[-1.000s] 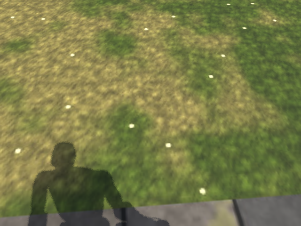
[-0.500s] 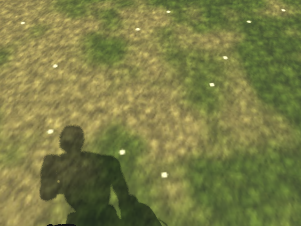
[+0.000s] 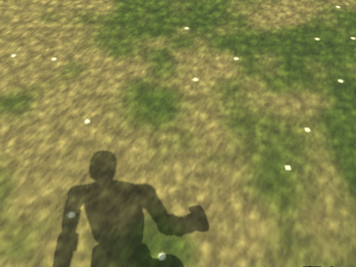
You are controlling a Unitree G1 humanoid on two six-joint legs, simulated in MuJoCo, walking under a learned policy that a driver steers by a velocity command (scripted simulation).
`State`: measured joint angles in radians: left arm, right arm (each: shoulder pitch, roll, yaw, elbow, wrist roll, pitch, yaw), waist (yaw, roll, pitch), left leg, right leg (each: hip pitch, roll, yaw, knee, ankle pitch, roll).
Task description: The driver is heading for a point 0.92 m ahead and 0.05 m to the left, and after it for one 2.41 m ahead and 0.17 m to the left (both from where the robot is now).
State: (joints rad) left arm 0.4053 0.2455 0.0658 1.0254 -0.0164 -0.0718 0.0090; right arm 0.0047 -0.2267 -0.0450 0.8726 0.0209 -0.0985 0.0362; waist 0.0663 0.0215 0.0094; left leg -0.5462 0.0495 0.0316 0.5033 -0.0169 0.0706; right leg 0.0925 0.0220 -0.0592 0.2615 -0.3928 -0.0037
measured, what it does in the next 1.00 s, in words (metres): walks ahead: left foot, then right foot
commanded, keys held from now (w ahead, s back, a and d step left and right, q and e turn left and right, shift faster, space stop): w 1.00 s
